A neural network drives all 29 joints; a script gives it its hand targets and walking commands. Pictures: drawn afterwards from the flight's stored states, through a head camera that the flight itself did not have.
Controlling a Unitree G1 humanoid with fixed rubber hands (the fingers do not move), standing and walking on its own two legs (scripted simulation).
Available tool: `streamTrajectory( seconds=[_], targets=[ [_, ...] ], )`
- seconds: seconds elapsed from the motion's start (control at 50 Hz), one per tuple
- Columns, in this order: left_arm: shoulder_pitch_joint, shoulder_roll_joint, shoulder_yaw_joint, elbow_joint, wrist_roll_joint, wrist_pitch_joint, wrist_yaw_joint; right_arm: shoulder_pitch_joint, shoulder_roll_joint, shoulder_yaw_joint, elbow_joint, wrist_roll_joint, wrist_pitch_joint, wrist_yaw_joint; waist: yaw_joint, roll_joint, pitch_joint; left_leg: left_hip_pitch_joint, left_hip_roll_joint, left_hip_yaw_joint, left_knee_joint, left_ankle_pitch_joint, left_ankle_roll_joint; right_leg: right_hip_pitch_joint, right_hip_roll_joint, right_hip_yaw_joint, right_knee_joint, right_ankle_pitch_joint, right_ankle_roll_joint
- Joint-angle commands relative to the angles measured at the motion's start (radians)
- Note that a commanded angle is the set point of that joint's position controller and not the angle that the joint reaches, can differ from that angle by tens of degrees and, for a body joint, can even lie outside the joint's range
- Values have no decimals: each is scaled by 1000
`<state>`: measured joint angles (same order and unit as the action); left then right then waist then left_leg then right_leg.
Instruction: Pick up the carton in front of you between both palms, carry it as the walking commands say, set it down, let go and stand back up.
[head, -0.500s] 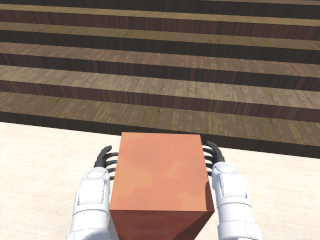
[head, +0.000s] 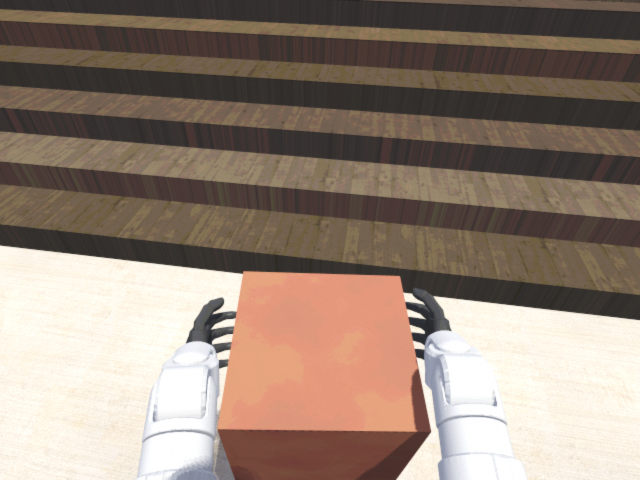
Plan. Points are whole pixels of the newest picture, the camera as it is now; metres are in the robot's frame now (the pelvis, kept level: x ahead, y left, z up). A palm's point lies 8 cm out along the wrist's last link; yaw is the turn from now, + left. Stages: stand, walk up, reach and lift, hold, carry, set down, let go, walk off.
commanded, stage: hold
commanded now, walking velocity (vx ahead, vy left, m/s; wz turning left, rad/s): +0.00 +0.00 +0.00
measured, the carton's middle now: (317, 387) +0.28 +0.00 -0.03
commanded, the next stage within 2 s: carry in 0.18 s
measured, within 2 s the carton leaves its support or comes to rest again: neither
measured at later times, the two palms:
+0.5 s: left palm (223, 309) +0.33 +0.12 +0.07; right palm (448, 301) +0.33 -0.18 +0.08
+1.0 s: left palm (255, 193) +0.60 +0.10 +0.08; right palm (419, 194) +0.59 -0.20 +0.08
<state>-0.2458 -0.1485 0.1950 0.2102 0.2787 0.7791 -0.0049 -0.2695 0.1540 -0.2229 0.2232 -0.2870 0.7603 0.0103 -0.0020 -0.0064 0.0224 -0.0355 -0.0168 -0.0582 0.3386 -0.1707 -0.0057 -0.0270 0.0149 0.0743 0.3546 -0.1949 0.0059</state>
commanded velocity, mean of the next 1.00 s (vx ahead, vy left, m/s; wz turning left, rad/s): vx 0.43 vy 0.00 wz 0.00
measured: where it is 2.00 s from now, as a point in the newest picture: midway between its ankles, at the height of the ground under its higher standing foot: (317, 331)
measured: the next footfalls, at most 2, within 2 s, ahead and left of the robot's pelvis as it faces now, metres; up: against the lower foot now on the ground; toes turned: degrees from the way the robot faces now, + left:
left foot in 0.64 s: +0.20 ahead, +0.10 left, +0.00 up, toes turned +9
right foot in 1.00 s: +0.48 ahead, -0.14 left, +0.00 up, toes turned -14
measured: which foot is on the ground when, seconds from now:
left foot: down 0.00-0.38, up 0.40-0.62, down 0.64-1.00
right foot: down 0.00-0.64, up 0.66-0.98, down 1.00-1.00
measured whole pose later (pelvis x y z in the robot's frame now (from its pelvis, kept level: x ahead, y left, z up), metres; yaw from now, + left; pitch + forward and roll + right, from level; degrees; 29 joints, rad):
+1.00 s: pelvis +0.33 -0.03 -0.02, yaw -2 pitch +4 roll +0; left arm -0.17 -0.13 0.12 -0.36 0.10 1.24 0.10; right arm -0.20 0.14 -0.13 -0.34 -0.10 1.23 -0.09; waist -0.03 0.03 -0.12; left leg 0.01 0.08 0.18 0.37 -0.44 -0.05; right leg -0.50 -0.06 -0.23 0.49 -0.13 -0.02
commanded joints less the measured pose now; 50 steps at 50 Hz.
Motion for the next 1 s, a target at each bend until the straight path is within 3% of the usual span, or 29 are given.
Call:
streamTrajectory(
  seconds=[0.0,0.14,0.16,0.2,0.22,0.28,0.32,0.34,0.36,0.38,0.4,0.42,0.46,0.5,0.54,0.58,0.6,0.62,0.64,0.66,0.68,0.7,0.72,0.76,0.8,0.86,0.92,0.96,0.98],
  targets=[
    [-498,-899,-506,-72,-263,-47,-232,-419,919,512,-16,253,-23,233,1,0,-212,70,-73,-10,-32,144,4,-14,70,6,-54,148,3],
    [-517,-903,-502,-57,-260,-49,-234,-439,922,508,-2,251,-25,235,1,1,-208,65,-71,-9,-31,117,4,-25,69,4,-54,117,1],
    [-560,-914,-521,-44,-274,-46,-234,-475,920,527,4,268,-21,235,2,45,-210,-71,114,1,22,-77,11,-156,-106,-2,10,-61,-12],
    [-574,-917,-547,-79,-301,-43,-232,-479,931,551,-22,286,-17,231,2,46,-188,-175,114,-65,-50,-516,29,-241,-69,15,7,-449,-14],
    [-586,-919,-568,-104,-314,-39,-230,-493,932,573,-53,297,-13,226,-1,56,-180,-183,125,-83,-61,-587,39,-290,-54,-1,39,-496,-11],
    [-580,-915,-655,-188,-377,-4,-218,-454,922,649,-136,339,23,201,-5,147,-276,-130,223,-188,-105,-446,94,-302,4,-133,213,-181,7],
    [-572,-902,-714,-253,-424,39,-211,-423,894,691,-208,360,69,178,-1,138,-321,-211,212,-146,-80,-474,112,-192,-4,-155,108,-198,0],
    [-575,-890,-725,-278,-439,64,-207,-445,880,712,-248,378,97,172,5,100,-323,-273,170,-77,-32,-501,89,-133,-21,-124,41,-245,-10],
    [-566,-873,-737,-301,-451,92,-200,-458,874,741,-284,401,130,167,10,-18,-294,-362,110,16,108,-461,50,-91,-114,23,-58,-357,-39],
    [-548,-843,-741,-318,-460,123,-190,-476,864,769,-313,426,162,165,24,-205,-273,-516,37,128,345,-361,5,4,-272,271,-182,-492,-106],
    [-521,-824,-747,-325,-468,156,-179,-489,848,790,-326,454,193,163,27,-242,-207,-663,38,141,417,-315,-1,43,-362,422,-240,-458,-165],
    [-525,-811,-752,-366,-471,183,-167,-506,861,810,-350,483,222,164,27,-187,-194,-700,77,110,418,-314,11,53,-379,425,-226,-349,-206],
    [-522,-811,-773,-447,-504,235,-152,-482,872,836,-389,538,269,162,27,-116,-256,-656,72,142,355,-279,10,96,-344,279,-193,-164,-189],
    [-482,-820,-795,-514,-529,279,-144,-429,877,858,-435,566,306,155,29,-152,-304,-570,34,192,263,-193,-1,99,-274,141,-163,-44,-151],
    [-424,-831,-803,-554,-545,319,-145,-370,877,857,-480,571,340,146,29,-174,-329,-480,9,234,166,-134,-7,83,-245,62,-120,38,-138],
    [-366,-841,-809,-579,-556,355,-153,-302,873,845,-515,560,371,140,15,-125,-350,-239,-7,289,10,-9,-11,-50,-205,-41,-12,32,-112],
    [-337,-842,-810,-590,-559,369,-157,-272,867,839,-532,552,385,138,7,-80,-378,-27,18,270,-11,14,2,-189,-184,-86,77,41,-87],
    [-320,-838,-810,-599,-562,381,-161,-234,853,833,-547,540,398,136,-11,2,-420,189,135,141,-25,-69,36,-360,-153,-136,234,-11,-51],
    [-337,-831,-809,-629,-570,401,-166,-204,853,818,-536,522,410,135,-29,236,-437,346,379,-239,-101,-244,146,-628,-69,-226,496,-210,-1],
    [-391,-815,-821,-661,-587,419,-171,-223,862,805,-540,517,414,134,-31,284,-378,345,488,-430,-126,-241,256,-800,-49,-177,620,-334,-11],
    [-445,-817,-826,-677,-608,428,-176,-277,869,805,-581,534,422,131,-29,197,-335,274,494,-415,-123,-178,273,-836,-101,-118,716,-343,-28],
    [-471,-828,-823,-676,-626,434,-179,-320,878,809,-605,548,431,127,-28,117,-318,205,462,-336,-129,-130,254,-823,-128,-110,745,-312,-32],
    [-475,-837,-820,-672,-635,437,-178,-353,878,813,-625,562,439,125,-25,56,-321,159,436,-260,-154,-176,218,-789,-148,-103,703,-258,-30],
    [-463,-838,-812,-659,-629,441,-168,-387,869,824,-639,588,453,125,-23,75,-305,99,373,-103,-198,-134,168,-712,-142,-146,559,-153,-13],
    [-428,-832,-799,-636,-606,446,-155,-373,857,829,-617,601,466,132,-17,110,-298,80,326,0,-197,-39,150,-650,-122,-183,427,-82,3],
    [-383,-826,-781,-600,-570,454,-141,-340,843,824,-582,606,478,145,-18,145,-269,60,280,111,-164,97,127,-562,-83,-249,262,14,4],
    [-388,-826,-773,-596,-560,457,-140,-342,839,816,-566,597,481,154,-18,172,-241,23,265,170,-115,146,92,-437,-61,-301,167,108,-11],
    [-385,-833,-769,-592,-559,456,-144,-353,843,817,-565,591,481,155,2,140,-268,-47,231,248,52,243,61,-231,-18,-363,118,86,-23],
    [-383,-836,-766,-586,-559,455,-146,-343,840,818,-562,585,481,155,11,101,-319,-130,196,292,220,283,36,-50,-13,-366,118,21,-31]
  ],
)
